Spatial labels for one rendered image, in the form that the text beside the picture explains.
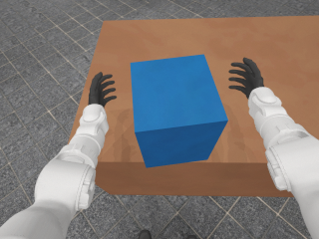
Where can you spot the robot right upper arm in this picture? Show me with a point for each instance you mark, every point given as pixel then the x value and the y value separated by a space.
pixel 294 166

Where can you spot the carton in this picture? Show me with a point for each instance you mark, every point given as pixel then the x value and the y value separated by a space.
pixel 178 113

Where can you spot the right robot hand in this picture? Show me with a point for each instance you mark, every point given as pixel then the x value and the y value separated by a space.
pixel 252 77

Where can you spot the left robot forearm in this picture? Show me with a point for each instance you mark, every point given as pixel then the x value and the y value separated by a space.
pixel 88 141

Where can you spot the robot left foot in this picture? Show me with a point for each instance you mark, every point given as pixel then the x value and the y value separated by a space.
pixel 145 234

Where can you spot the robot left upper arm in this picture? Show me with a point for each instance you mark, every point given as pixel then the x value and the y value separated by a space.
pixel 64 188

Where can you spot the right robot forearm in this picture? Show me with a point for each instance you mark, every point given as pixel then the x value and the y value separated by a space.
pixel 271 120

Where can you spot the pedestal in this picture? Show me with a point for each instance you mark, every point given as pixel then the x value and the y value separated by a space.
pixel 285 49

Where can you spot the left robot hand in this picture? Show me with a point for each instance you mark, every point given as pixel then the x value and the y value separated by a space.
pixel 96 94

